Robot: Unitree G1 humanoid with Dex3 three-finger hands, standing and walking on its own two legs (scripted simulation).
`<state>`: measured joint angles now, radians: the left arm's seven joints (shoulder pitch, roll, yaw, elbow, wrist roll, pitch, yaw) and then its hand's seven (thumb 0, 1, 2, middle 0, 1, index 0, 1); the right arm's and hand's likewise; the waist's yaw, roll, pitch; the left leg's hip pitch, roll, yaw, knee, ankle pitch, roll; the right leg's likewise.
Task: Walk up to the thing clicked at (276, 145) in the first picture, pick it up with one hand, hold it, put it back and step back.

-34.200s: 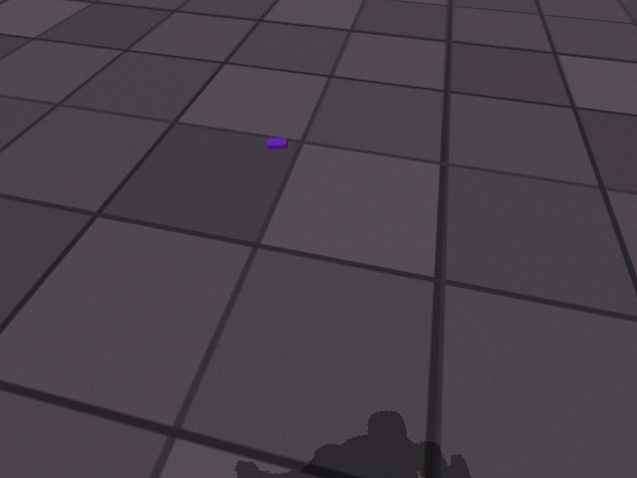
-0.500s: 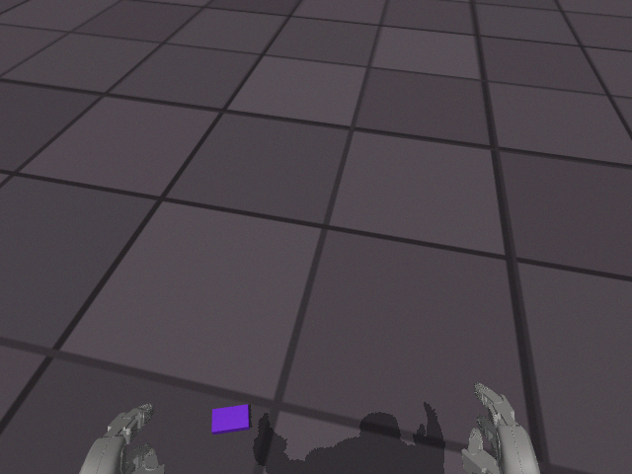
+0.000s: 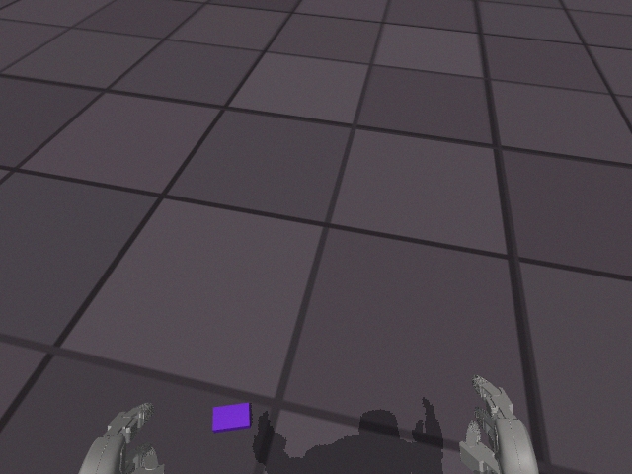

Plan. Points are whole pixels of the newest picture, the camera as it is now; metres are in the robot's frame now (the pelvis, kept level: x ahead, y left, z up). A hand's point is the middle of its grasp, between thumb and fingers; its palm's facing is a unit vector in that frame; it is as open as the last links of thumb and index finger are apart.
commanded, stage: home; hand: left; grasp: from above
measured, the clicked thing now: (231, 417) +0.42 +0.21 -0.70
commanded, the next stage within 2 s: stand in 0.78 s
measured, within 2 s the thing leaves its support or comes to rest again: neither
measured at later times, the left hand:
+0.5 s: hand (161, 464) +0.17 +0.18 -0.04, palm faces +0.05 -0.98 -0.21, open 7.4 cm
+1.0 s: hand out of the picture +0.16 +0.20 -0.08, palm faces +0.01 -0.95 -0.31, open 7.4 cm
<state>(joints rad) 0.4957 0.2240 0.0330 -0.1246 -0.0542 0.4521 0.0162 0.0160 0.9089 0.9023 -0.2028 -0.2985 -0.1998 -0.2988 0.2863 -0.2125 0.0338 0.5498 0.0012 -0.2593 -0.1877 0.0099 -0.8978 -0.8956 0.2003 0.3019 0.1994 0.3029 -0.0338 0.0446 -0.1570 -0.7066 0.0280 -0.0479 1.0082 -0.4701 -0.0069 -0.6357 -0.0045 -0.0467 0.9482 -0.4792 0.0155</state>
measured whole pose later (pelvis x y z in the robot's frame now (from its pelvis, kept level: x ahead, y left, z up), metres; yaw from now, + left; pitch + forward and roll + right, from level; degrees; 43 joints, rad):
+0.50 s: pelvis +0.01 +0.00 +0.00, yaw +0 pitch +10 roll -3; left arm 0.50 0.23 0.03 -0.13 -0.05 0.45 0.02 0.02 0.91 0.90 -0.20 -0.30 -0.20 -0.30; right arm 0.29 -0.21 0.03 0.55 0.00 -0.24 -0.18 0.01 -0.90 -0.90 0.20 0.30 0.20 0.30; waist -0.04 0.05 -0.16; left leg -0.70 0.03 -0.05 1.01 -0.49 -0.01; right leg -0.63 0.00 -0.05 0.95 -0.49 0.02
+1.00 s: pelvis -0.01 +0.00 +0.01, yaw +0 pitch +3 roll +0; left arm 0.27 0.27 0.01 0.34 0.04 0.16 0.03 0.01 0.91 0.90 -0.21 -0.30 -0.20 -0.30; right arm 0.19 -0.26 0.01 0.74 -0.09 -0.09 -0.06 0.01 -0.90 -0.90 0.20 0.30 0.20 0.30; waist 0.02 0.00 -0.02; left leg -0.55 0.00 -0.02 0.91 -0.42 0.00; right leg -0.51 -0.03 -0.02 0.90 -0.46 0.01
